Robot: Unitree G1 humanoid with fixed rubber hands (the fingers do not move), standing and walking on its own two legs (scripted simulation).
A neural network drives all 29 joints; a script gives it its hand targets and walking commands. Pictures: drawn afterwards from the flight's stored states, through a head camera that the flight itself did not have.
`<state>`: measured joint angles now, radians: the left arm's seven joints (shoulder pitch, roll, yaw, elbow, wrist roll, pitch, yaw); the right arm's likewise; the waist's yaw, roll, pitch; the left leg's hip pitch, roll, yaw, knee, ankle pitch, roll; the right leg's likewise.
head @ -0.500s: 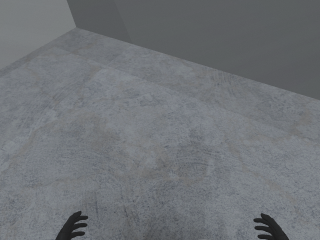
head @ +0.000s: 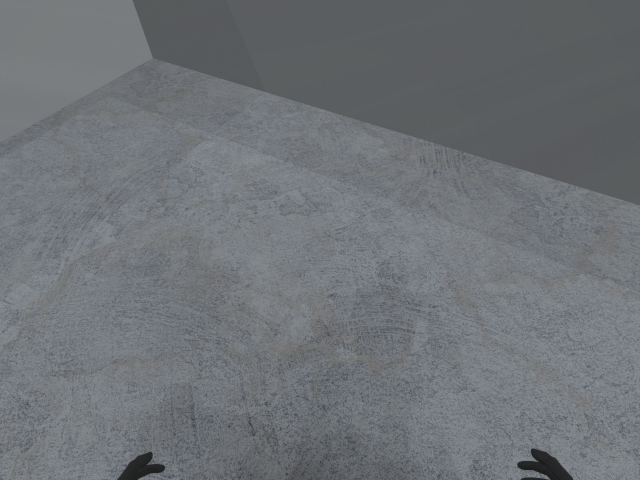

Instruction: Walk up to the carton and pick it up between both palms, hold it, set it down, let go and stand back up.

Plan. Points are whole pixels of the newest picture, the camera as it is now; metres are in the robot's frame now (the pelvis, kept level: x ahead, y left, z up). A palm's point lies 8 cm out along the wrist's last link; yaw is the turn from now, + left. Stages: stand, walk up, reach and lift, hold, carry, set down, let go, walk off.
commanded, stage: stand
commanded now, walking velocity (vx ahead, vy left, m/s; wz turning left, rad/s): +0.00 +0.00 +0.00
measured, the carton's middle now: out of the picture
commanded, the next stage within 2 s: walk up in 0.96 s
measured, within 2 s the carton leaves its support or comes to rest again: neither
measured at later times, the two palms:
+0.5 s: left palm out of the picture +0.08 +0.29 -0.11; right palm out of the picture +0.07 -0.29 -0.11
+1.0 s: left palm out of the picture +0.09 +0.29 -0.11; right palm out of the picture +0.07 -0.29 -0.11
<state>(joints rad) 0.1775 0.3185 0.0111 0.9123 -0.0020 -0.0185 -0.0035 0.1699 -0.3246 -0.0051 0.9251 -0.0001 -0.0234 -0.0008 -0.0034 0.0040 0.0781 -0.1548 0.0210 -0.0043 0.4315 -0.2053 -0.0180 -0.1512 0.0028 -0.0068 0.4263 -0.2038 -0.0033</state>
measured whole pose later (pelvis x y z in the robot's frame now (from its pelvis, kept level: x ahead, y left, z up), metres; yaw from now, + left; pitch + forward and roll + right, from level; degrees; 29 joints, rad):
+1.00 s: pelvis +0.01 +0.00 +0.01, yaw -1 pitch -4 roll +0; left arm 0.15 0.32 0.02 1.04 0.00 -0.02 0.01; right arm 0.15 -0.33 -0.01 1.06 0.00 -0.02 -0.01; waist 0.00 0.00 0.07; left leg -0.12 0.03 0.00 0.35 -0.17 -0.02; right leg -0.12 0.01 0.00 0.35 -0.17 0.00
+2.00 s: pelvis -0.12 -0.19 -0.01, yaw -13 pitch -3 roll +0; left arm 0.20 0.42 0.07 0.72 0.07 0.13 -0.08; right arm 0.29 -0.33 -0.02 0.68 -0.06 0.00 -0.08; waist 0.01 -0.13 0.10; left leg -0.33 0.08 0.13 0.57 -0.20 0.02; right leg -0.49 0.03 0.17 1.29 -0.38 0.07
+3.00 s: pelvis -0.43 -0.40 -0.03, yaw -35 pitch -4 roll +1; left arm 0.21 0.38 0.04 0.70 0.03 0.11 -0.12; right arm 0.33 -0.50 -0.09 0.68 -0.02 0.04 -0.08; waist 0.00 0.05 0.09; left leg -0.50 0.18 0.05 0.97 -0.52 -0.01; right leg -0.32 -0.07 0.04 0.78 -0.40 0.04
